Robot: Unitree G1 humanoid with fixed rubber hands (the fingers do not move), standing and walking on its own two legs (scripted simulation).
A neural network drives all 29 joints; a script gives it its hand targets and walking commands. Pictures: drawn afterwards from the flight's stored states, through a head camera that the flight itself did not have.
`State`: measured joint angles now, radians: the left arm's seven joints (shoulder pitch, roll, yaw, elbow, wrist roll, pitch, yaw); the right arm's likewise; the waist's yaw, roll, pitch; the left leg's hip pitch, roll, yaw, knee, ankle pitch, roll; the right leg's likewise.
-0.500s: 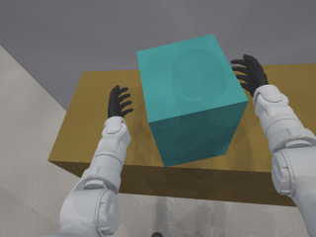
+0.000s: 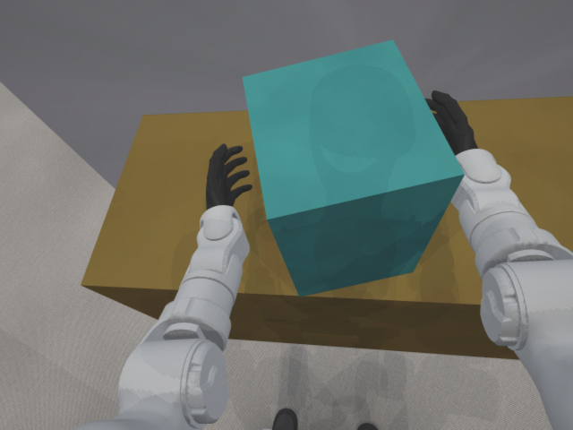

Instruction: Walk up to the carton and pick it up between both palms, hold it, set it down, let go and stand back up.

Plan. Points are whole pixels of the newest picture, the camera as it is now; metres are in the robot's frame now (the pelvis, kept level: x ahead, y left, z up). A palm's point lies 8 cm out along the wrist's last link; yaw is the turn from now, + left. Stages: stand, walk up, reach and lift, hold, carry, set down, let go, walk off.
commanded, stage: reach and lift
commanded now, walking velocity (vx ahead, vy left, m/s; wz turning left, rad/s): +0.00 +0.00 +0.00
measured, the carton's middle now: (339, 187) +0.48 +0.04 -0.01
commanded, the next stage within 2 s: none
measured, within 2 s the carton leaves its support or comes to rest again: neither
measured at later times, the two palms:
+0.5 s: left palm (236, 208) +0.40 +0.18 +0.03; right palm (447, 154) +0.51 -0.10 +0.04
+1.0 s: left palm (234, 213) +0.39 +0.18 +0.02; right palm (446, 156) +0.50 -0.09 +0.05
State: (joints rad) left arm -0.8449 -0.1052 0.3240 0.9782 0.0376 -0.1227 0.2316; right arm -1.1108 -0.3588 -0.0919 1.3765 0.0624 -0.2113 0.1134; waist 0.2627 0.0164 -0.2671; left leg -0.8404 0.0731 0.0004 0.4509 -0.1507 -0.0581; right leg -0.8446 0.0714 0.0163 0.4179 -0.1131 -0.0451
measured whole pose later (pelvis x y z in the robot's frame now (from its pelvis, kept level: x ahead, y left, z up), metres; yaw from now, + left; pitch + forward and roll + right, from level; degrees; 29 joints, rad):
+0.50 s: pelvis +0.00 -0.01 +0.00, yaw -1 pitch +29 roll +0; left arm -0.84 -0.19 0.50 0.94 0.21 -0.15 0.24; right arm -1.10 -0.26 -0.17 1.33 -0.04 -0.21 0.06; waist 0.25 0.01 -0.23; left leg -0.79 0.09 0.04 0.42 -0.14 -0.06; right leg -0.81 0.08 0.03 0.41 -0.11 -0.06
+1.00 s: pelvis +0.02 -0.02 +0.01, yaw +2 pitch +23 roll +1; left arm -0.73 -0.29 0.66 0.69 0.48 -0.10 0.14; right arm -0.98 -0.10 -0.59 1.18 -0.42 -0.28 0.12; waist 0.14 -0.09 -0.12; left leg -0.58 0.09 0.10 0.29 -0.10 -0.04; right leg -0.63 0.06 -0.02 0.36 -0.13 -0.08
